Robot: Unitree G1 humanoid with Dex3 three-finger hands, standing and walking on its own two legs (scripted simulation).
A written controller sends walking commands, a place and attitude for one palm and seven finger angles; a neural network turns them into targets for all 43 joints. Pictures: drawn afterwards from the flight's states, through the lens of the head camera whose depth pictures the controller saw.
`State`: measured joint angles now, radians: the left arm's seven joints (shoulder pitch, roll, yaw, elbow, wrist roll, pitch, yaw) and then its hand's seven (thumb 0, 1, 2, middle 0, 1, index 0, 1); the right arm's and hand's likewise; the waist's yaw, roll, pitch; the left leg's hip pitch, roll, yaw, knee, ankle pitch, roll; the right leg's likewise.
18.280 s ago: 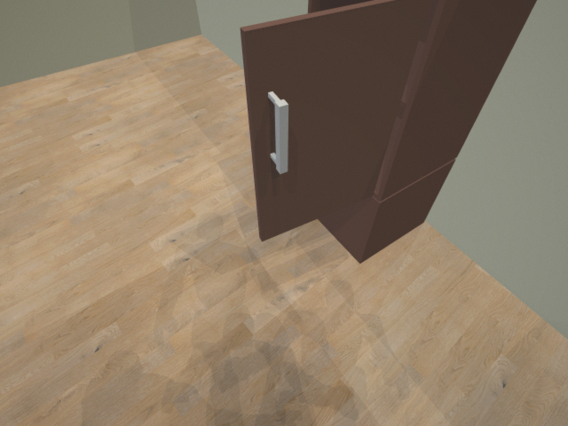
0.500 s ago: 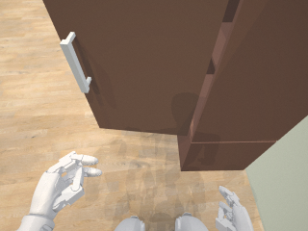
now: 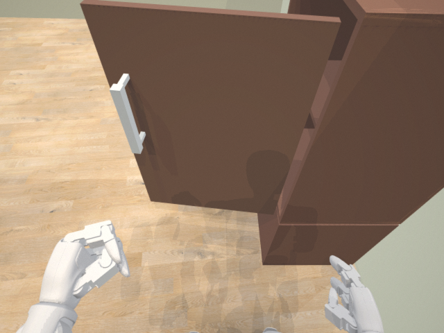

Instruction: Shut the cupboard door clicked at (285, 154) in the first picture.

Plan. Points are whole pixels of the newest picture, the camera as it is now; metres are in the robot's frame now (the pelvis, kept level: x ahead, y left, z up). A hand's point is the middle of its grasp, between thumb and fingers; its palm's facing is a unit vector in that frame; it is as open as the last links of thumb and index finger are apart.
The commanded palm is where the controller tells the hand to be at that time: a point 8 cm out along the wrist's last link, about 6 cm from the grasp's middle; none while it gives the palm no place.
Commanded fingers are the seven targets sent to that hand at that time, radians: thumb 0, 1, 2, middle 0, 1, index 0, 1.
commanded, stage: raise the hand and make a fist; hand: left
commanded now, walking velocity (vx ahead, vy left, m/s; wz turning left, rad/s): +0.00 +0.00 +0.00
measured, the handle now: (131, 116) +0.50 +0.23 +0.10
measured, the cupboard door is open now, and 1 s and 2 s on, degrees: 83 83 83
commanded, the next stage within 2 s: bring the fist close to the handle in 0.68 s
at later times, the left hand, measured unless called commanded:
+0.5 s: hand (108, 241) +0.23 +0.19 +0.09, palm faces -0.03 -1.00 -0.05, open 3.1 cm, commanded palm +0.21 +0.24 +0.10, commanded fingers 0.00 0.90 0.90 -1.30 -1.50 -1.30 -1.50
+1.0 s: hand (111, 227) +0.25 +0.19 +0.10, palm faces +0.00 -1.00 -0.07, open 3.1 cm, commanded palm +0.24 +0.24 +0.10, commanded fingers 0.00 0.90 0.90 -1.30 -1.50 -1.30 -1.50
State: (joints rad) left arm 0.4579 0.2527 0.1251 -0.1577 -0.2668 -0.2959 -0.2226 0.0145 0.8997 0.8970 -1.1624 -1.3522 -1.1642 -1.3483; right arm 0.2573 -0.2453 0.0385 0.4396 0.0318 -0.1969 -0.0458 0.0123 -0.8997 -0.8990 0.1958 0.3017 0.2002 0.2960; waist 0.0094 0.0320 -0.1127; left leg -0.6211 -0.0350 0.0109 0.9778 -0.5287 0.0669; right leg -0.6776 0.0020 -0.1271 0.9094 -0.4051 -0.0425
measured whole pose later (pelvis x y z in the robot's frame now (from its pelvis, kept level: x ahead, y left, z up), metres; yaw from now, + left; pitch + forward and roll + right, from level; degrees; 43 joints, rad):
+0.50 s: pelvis +0.01 +0.00 +0.02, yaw +0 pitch +7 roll -2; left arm 0.35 0.26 0.17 -0.09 -0.29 -0.21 -0.26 0.01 0.90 0.90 -1.30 -1.50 -1.30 -1.50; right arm 0.30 -0.26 0.04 0.52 0.04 -0.22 -0.05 0.01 -0.90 -0.90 0.20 0.30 0.20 0.30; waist 0.00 0.04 -0.08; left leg -0.49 -0.04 0.02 0.84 -0.48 0.07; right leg -0.56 0.00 -0.11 0.79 -0.36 -0.03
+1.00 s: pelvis +0.00 -0.01 +0.02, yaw +1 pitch +7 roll -1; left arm 0.17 0.28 0.19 0.07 -0.28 -0.23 -0.27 0.01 0.90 0.90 -1.30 -1.50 -1.30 -1.50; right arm 0.25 -0.26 0.06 0.57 0.04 -0.23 -0.07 0.01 -0.90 -0.90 0.20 0.30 0.20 0.30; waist 0.01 0.04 -0.07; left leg -0.50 -0.04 0.01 0.85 -0.46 0.06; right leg -0.56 0.00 -0.13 0.80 -0.36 -0.05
